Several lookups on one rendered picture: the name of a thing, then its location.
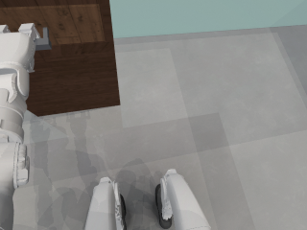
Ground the left robot forearm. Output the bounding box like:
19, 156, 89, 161
0, 64, 30, 145

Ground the left robot upper arm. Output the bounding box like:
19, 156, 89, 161
0, 142, 30, 230

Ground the cabinet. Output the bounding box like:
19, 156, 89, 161
0, 0, 121, 117

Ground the drawer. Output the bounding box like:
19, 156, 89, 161
0, 4, 106, 45

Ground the robot left hand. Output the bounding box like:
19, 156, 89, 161
0, 23, 41, 73

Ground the right robot foot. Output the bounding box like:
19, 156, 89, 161
155, 184, 172, 229

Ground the handle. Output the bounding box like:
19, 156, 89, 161
34, 27, 52, 51

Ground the robot right shin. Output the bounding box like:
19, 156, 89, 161
160, 169, 184, 219

